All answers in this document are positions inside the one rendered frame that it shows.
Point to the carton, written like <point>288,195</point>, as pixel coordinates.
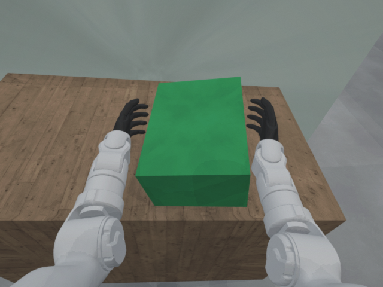
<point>195,150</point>

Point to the robot left hand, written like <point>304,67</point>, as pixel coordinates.
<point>124,121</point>

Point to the left robot upper arm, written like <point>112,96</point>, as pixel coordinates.
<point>86,250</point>

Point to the robot left forearm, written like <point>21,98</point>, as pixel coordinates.
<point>103,193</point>

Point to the pedestal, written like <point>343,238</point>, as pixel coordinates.
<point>50,130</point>

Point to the right robot upper arm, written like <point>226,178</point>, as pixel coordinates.
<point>302,260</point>

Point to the robot right hand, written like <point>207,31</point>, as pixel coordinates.
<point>268,123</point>

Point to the robot right forearm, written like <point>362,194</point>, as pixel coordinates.
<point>282,206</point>

